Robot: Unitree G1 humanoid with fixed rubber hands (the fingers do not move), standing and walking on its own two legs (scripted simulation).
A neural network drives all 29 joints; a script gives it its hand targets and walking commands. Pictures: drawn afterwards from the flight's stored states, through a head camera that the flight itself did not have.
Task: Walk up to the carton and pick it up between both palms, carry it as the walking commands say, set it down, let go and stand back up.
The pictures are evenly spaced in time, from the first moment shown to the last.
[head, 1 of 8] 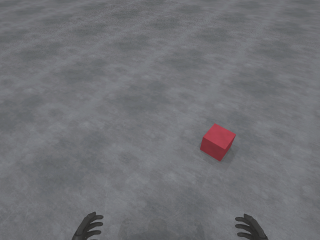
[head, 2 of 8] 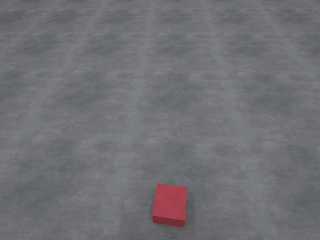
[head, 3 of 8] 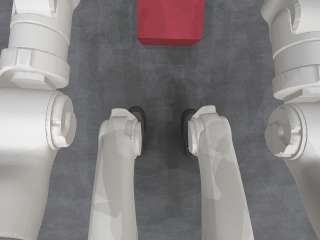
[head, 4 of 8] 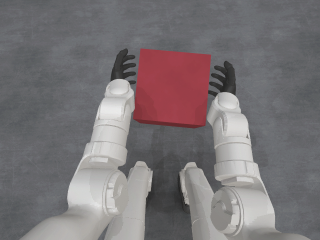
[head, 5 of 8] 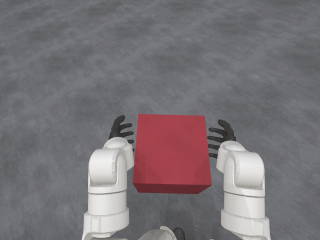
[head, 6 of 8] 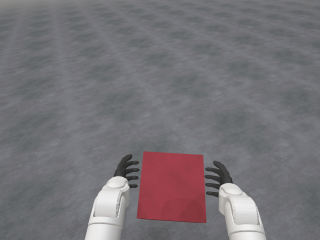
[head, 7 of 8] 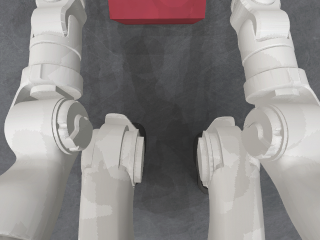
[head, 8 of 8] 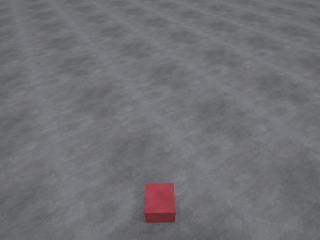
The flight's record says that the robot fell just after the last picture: no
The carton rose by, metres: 0.69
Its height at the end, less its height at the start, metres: +0.00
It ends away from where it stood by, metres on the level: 2.10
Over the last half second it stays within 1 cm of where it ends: yes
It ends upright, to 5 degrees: yes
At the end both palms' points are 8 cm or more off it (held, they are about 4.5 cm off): yes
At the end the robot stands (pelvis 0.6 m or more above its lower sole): yes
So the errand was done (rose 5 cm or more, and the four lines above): yes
